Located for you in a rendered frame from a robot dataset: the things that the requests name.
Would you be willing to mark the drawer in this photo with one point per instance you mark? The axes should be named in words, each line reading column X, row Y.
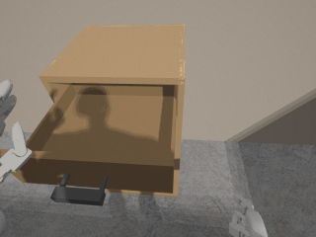
column 126, row 132

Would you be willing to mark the robot right hand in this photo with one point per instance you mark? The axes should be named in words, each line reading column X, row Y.
column 249, row 225

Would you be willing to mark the handle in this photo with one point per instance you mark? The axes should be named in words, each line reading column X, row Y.
column 65, row 194

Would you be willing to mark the cabinet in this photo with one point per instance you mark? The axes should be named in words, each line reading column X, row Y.
column 125, row 54

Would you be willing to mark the robot left hand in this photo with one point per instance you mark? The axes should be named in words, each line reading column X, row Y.
column 14, row 159

